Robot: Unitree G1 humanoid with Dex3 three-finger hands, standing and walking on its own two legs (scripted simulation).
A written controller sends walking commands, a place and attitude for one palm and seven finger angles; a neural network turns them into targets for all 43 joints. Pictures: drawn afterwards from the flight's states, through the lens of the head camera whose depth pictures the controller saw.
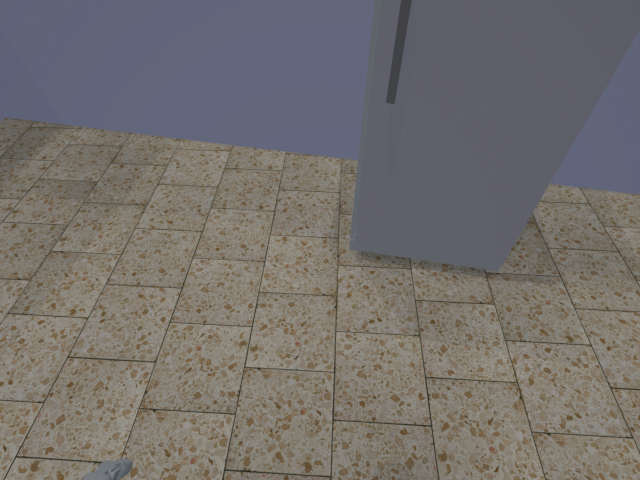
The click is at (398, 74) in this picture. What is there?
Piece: fridge door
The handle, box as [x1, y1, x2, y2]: [386, 0, 411, 103]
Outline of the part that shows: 411,0 401,0 386,102 394,103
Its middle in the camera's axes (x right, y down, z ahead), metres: +0.19 -0.50 +0.90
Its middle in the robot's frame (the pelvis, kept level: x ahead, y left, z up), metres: +1.04 -0.13 +0.14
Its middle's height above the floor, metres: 0.91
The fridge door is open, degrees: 0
